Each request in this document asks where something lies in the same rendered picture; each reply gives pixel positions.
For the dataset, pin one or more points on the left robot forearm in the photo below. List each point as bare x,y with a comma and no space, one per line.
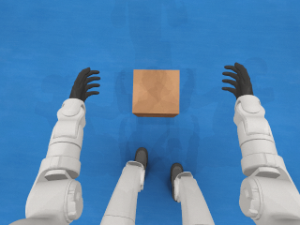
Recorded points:
63,156

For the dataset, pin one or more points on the right robot hand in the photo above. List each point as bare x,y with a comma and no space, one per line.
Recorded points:
242,83

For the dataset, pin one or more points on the right robot thigh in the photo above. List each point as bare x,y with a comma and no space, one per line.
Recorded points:
193,205

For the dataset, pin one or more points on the carton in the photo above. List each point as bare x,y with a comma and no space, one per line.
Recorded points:
156,92

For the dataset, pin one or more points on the robot left upper arm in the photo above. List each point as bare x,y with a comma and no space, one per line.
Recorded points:
55,202

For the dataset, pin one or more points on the robot thigh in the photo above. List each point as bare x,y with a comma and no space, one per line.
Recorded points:
121,209
193,205

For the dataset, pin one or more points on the left robot thigh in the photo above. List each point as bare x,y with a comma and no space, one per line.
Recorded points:
121,209

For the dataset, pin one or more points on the robot right upper arm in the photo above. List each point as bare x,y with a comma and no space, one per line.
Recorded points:
269,201

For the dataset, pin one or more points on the left robot hand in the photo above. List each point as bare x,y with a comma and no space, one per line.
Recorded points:
80,86

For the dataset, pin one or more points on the right robot forearm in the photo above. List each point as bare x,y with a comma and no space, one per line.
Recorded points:
259,154

